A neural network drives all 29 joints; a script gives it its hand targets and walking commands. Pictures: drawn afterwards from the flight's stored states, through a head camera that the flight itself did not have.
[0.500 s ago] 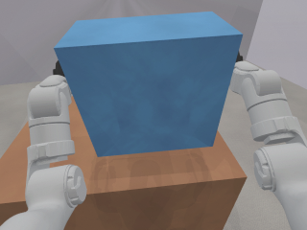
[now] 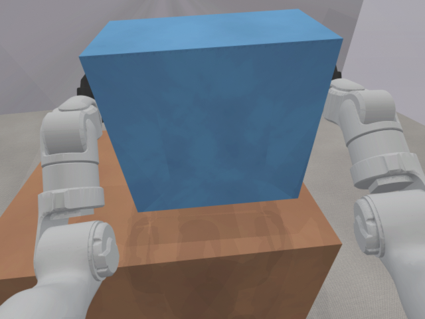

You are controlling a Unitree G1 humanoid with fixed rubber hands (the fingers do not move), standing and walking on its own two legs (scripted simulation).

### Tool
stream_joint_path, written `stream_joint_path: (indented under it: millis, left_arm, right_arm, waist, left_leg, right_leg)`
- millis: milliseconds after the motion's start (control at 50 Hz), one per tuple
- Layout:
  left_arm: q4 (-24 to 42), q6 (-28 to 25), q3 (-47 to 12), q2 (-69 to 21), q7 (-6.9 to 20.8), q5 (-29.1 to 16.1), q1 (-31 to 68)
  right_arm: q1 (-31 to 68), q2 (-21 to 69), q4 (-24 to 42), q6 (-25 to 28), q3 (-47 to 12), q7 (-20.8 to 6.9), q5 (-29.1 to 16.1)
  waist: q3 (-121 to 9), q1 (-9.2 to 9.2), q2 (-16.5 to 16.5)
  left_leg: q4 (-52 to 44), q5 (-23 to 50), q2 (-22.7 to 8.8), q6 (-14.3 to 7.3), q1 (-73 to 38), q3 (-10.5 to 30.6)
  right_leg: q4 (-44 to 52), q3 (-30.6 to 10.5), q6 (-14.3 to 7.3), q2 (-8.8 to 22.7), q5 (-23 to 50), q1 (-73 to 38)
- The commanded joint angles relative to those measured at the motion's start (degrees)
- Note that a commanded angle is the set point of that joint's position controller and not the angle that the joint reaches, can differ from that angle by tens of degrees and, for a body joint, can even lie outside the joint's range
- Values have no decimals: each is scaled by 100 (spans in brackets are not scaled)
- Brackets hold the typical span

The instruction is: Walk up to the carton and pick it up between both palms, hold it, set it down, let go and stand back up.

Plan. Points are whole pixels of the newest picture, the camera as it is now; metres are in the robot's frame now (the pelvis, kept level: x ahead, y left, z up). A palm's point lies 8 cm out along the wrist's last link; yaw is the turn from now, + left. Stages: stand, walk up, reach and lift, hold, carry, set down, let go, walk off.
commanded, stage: hold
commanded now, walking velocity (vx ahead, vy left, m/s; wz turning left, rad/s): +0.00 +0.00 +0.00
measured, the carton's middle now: (212, 117) +0.37 +0.00 +0.28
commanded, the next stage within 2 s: none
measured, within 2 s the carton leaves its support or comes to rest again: neither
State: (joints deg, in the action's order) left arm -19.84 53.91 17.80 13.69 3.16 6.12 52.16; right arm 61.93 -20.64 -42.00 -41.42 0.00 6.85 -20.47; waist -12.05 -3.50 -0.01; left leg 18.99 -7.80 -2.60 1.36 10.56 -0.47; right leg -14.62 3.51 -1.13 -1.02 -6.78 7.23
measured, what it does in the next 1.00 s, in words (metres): stands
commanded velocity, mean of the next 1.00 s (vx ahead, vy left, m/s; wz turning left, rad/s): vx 0.00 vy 0.00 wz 0.00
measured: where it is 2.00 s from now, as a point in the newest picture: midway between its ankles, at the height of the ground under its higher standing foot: outside the picture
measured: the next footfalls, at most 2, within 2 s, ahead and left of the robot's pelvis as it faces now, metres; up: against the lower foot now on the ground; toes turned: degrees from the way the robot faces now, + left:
none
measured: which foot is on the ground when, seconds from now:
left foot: down 0.00-1.00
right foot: down 0.00-1.00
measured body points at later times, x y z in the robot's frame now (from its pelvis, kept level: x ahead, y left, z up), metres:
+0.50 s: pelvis +0.01 -0.01 +0.00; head -0.09 +0.01 +0.44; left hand +0.37 +0.21 +0.29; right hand +0.38 -0.19 +0.32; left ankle +0.03 +0.13 -0.75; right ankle +0.01 -0.11 -0.75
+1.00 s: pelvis +0.00 +0.00 +0.00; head -0.09 +0.00 +0.44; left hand +0.38 +0.19 +0.30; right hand +0.38 -0.21 +0.32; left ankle +0.03 +0.13 -0.75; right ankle +0.01 -0.11 -0.75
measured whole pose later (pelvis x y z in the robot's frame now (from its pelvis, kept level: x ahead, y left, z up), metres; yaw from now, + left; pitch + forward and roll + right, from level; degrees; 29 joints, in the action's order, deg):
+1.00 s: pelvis +0.00 +0.00 +0.00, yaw +0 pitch -1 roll -1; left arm -22.2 52.1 18.4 13.0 3.9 7.2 52.6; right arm 61.4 -21.1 -41.7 -41.9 -0.9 6.6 -19.7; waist -12.4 -3.0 -1.1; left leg 18.7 -7.8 -2.9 1.2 10.3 -0.8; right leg -14.0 3.0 -1.1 -1.3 -6.5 6.9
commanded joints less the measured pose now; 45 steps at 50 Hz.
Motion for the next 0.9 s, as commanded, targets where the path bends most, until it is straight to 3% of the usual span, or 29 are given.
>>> stream_joint_path:
  millis: [0, 80, 180, 200, 260, 360, 580, 680, 780, 880]
  left_arm:
    - [1003, -519, -1856, -2674, 786, -1382, 4704]
    - [971, -445, -1555, -2389, 821, -1217, 4495]
    - [1313, -406, -1561, -2261, 817, -1256, 4516]
    - [1054, -443, -1491, -2203, 906, -1201, 4244]
    - [1349, -451, -1573, -2250, 1027, -1182, 4106]
    - [1591, -439, -1717, -2285, 1091, -1231, 4244]
    - [1435, -467, -2043, -2522, 1130, -1366, 4608]
    - [1128, -509, -1919, -2534, 1099, -1287, 4569]
    - [825, -561, -1757, -2522, 1082, -1211, 4528]
    - [874, -598, -1639, -2448, 1072, -1170, 4440]
  right_arm:
    - [4742, 3009, 1630, 335, -916, -1035, -1123]
    - [4680, 3047, 1647, 289, -1116, -975, -1299]
    - [4688, 3089, 2035, 281, -1235, -889, -1584]
    - [4388, 3127, 1985, 263, -969, -893, -1404]
    - [4201, 3122, 2233, 272, -942, -870, -1331]
    - [4147, 3092, 2365, 220, -910, -822, -1242]
    - [4350, 2953, 2251, 246, -645, -841, -958]
    - [4403, 2885, 1987, 277, -524, -951, -825]
    - [4521, 2956, 1741, 330, -560, -1049, -793]
    - [4635, 3127, 1958, 384, -811, -1059, -1017]
  waist:
    - [-1970, 8, -199]
    - [-2102, 152, 95]
    - [-2381, 191, 150]
    - [-2095, 246, 246]
    - [-2158, 174, 121]
    - [-1917, 19, -53]
    - [-1892, -255, -578]
    - [-1962, -171, -602]
    - [-1916, -20, -394]
    - [-2120, 163, -41]
  left_leg:
    - [-305, 529, 265, -63, -90, 194]
    - [-256, 688, 314, -146, -114, 133]
    - [-90, 1112, 382, -118, -353, 88]
    - [-88, 1059, 339, -138, -281, 156]
    - [-49, 1328, 358, -85, -422, 169]
    - [-41, 1229, 395, -19, -401, 165]
    - [-118, 799, 293, 77, -321, 207]
    - [-268, 413, 236, 23, -191, 237]
    - [-346, 259, 211, -41, -47, 276]
    - [-193, 897, 284, -96, -235, 232]
  right_leg:
    - [-48, -602, 16, -256, 825, -925]
    - [-64, -602, 83, -251, 1117, -1159]
    - [-121, -578, 190, -291, 1595, -1221]
    - [-52, -595, 181, -230, 1555, -1269]
    - [-84, -601, 159, -223, 1875, -1352]
    - [-61, -585, 144, -191, 1741, -1175]
    - [57, -507, -7, -195, 762, -873]
    - [97, -500, -28, -192, 306, -862]
    - [89, -505, -34, -186, 198, -930]
    - [39, -531, 36, -226, 836, -1120]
